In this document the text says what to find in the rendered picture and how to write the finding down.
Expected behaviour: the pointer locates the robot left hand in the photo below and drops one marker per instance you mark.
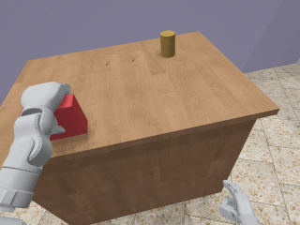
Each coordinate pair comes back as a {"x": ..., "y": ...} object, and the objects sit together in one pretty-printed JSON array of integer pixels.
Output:
[{"x": 49, "y": 95}]

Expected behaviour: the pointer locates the sponge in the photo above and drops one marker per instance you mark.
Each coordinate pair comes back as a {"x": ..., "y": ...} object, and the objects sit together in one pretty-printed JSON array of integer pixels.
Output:
[{"x": 70, "y": 117}]

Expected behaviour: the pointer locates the robot left forearm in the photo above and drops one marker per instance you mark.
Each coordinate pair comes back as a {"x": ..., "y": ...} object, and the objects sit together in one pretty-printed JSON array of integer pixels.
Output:
[{"x": 30, "y": 150}]

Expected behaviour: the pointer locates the robot right forearm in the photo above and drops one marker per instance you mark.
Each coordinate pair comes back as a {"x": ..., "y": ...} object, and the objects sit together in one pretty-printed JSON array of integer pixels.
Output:
[{"x": 248, "y": 219}]

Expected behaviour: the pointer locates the robot right hand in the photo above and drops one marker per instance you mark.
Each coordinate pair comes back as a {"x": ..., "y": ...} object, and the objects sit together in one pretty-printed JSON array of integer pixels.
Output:
[{"x": 232, "y": 208}]

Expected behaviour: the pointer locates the table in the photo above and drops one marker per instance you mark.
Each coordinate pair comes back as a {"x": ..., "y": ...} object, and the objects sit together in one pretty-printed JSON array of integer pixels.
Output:
[{"x": 160, "y": 130}]

